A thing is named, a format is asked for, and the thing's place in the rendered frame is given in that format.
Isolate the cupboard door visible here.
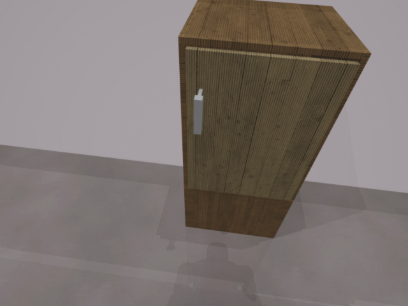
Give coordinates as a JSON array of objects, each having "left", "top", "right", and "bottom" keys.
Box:
[{"left": 186, "top": 47, "right": 360, "bottom": 201}]

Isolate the handle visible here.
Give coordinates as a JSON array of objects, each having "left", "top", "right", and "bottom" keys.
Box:
[{"left": 193, "top": 89, "right": 203, "bottom": 135}]

